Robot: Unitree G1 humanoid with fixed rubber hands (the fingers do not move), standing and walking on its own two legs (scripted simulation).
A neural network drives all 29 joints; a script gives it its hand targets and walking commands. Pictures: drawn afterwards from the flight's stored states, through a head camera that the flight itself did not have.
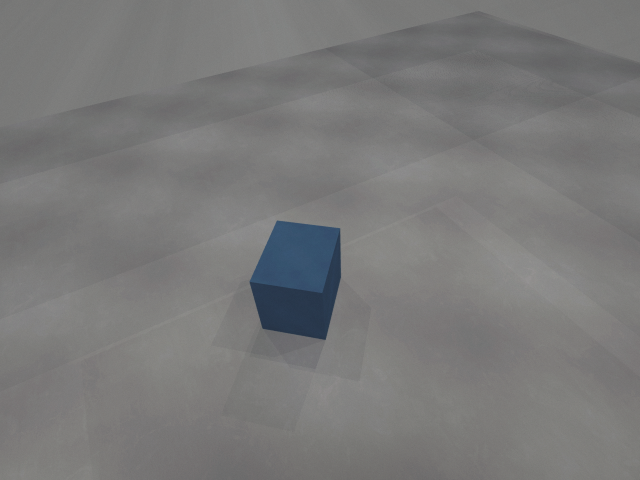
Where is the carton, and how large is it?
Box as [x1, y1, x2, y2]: [250, 221, 340, 339]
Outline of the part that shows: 277,221 250,280 250,285 262,327 267,329 325,339 340,278 339,228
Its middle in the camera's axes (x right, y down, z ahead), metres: -0.08 +0.15 +1.40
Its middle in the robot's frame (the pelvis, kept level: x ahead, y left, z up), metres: +0.93 +0.14 -0.61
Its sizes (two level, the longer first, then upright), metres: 0.290 0.235 0.272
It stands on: the floor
